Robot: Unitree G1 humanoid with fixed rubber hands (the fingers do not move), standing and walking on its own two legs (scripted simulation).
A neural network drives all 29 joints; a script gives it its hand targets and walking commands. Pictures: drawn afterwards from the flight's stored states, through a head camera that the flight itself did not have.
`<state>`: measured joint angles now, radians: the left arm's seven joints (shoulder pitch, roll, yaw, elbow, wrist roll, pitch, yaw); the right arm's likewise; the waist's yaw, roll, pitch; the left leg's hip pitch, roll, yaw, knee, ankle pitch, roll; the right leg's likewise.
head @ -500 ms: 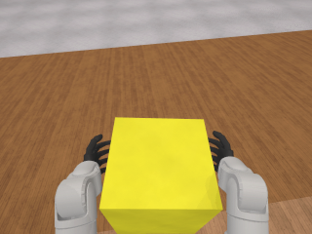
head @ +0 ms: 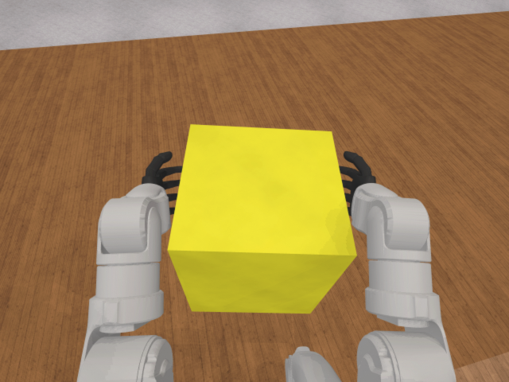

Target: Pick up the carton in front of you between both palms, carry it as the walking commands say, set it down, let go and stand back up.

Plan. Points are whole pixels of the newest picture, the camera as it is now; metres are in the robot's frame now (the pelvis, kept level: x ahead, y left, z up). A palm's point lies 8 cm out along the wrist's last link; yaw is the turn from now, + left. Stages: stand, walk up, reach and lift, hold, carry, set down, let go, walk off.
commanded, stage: carry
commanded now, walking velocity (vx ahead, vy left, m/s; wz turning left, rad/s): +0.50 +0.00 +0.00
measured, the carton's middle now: (256, 228) +0.36 -0.01 +0.01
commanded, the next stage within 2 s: none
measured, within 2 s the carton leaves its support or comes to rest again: neither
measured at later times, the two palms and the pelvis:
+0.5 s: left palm (166, 71) +0.71 +0.16 +0.05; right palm (307, 66) +0.73 -0.14 +0.05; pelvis +0.35 -0.02 -0.04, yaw +1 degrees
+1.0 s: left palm (180, 17) +1.04 +0.17 -0.01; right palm (286, 19) +1.02 -0.13 +0.00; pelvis +0.67 +0.04 -0.09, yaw +0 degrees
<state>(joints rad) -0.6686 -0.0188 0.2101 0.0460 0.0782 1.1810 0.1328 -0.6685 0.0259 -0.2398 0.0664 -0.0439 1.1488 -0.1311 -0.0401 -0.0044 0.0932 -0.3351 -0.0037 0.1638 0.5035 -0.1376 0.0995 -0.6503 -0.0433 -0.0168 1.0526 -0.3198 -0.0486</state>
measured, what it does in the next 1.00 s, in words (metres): goes down: right foot 0.04 m lower, then left foot 0.04 m lower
